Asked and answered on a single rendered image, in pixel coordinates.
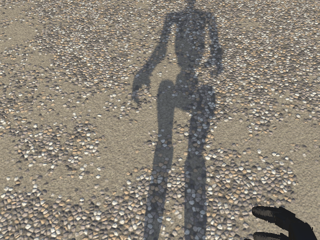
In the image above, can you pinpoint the right robot hand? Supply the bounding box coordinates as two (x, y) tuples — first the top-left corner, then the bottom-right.
(244, 206), (317, 240)

